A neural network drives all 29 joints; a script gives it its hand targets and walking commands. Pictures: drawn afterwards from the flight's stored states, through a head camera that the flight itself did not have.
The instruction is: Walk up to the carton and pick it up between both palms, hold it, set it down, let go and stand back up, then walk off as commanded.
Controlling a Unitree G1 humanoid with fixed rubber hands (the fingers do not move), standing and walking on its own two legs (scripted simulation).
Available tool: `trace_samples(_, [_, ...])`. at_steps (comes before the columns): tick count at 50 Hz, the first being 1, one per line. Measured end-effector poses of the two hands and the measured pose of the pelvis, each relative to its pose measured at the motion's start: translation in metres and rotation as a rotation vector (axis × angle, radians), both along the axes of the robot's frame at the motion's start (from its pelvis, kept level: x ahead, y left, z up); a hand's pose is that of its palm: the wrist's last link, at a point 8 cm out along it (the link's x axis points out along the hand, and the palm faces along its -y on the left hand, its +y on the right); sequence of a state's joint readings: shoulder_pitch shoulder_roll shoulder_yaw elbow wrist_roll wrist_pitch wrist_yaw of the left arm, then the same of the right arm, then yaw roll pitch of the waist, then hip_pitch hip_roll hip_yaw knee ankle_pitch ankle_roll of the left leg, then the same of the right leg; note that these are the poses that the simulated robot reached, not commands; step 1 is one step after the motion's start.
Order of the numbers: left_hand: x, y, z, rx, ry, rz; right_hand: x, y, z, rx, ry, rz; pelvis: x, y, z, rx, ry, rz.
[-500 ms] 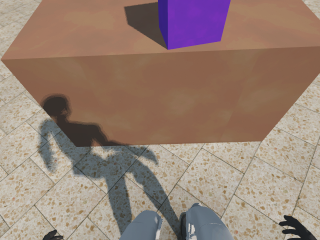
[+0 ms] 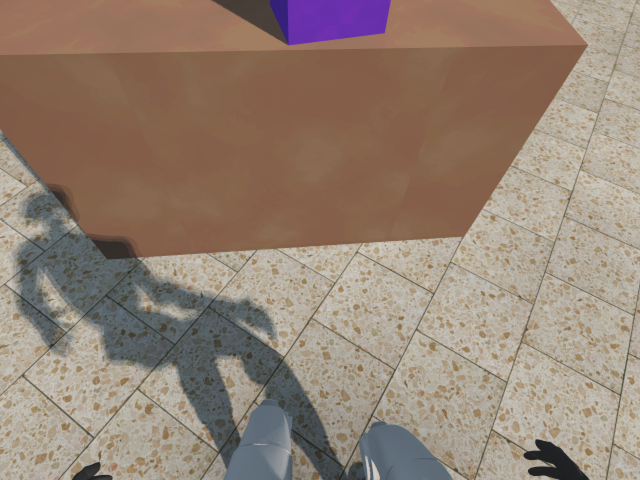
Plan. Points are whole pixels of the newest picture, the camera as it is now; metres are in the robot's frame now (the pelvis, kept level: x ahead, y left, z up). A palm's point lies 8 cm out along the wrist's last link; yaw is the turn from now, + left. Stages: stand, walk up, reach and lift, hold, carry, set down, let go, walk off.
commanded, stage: walk off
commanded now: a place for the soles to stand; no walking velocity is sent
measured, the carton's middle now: out of the picture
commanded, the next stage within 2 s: stand in 1.84 s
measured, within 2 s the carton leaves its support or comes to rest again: neither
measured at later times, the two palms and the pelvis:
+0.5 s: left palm out of the picture -0.15 +0.31 -0.11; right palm out of the picture -0.06 -0.33 -0.10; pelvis -0.19 -0.03 -0.01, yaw +5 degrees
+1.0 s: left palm out of the picture -0.22 +0.29 -0.07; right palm out of the picture -0.14 -0.33 -0.08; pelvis -0.28 -0.04 +0.01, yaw +4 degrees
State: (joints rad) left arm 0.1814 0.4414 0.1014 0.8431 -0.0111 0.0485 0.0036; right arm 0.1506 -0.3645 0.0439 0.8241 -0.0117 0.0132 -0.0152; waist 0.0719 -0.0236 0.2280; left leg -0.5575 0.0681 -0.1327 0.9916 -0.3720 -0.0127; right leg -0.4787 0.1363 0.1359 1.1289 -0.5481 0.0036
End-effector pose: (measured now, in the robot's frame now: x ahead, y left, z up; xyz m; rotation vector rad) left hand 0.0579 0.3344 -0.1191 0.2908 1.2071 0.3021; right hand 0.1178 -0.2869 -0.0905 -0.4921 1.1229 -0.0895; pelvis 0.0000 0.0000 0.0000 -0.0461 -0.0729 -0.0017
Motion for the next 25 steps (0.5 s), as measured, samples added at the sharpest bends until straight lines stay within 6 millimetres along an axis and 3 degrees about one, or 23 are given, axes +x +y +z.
trace_samples(6, [-0.047, -0.039, 0.018, 0.041, -0.034, 0.015, -0.045, -0.037, -0.02, 0.037, 0.025, -0.002, -0.045, -0.035, -0.002, 0.063, -0.048, 0.015])
trace_samples(13, [-0.099, -0.046, 0.047, 0.087, -0.061, 0.044, -0.077, -0.057, -0.015, 0.037, -0.002, 0.041, -0.091, -0.045, 0.009, 0.091, -0.059, 0.038])
trace_samples(19, [-0.146, -0.041, 0.041, 0.086, -0.088, 0.064, -0.115, -0.061, -0.016, 0.002, 0.008, 0.078, -0.136, -0.042, 0.001, 0.087, -0.064, 0.07])
trace_samples(25, [-0.213, -0.029, 0.012, 0.036, -0.067, 0.103, -0.174, -0.046, -0.014, -0.03, 0.032, 0.099, -0.191, -0.025, -0.009, 0.063, -0.103, 0.1])
